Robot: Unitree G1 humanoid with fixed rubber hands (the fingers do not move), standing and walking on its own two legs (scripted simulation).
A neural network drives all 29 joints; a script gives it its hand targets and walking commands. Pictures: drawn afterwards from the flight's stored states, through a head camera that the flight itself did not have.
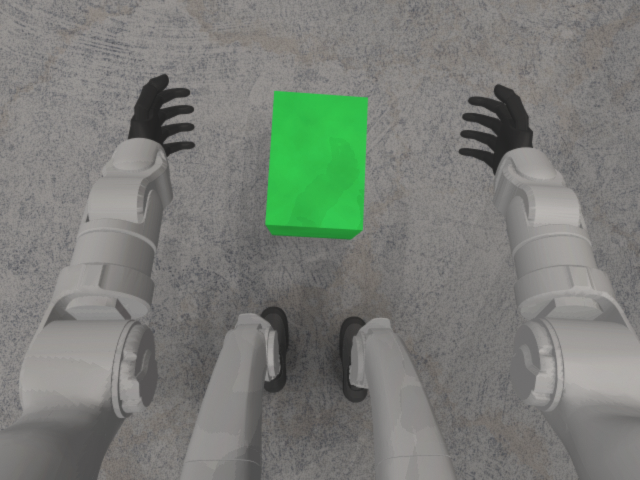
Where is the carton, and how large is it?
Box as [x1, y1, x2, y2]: [265, 91, 367, 239]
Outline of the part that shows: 274,91 265,221 266,226 272,234 350,239 362,229 367,97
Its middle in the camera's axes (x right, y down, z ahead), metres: -0.01 -0.15 +0.93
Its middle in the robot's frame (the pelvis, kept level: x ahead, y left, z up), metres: +0.58 -0.01 -0.56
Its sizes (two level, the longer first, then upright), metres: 0.295 0.206 0.198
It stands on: the floor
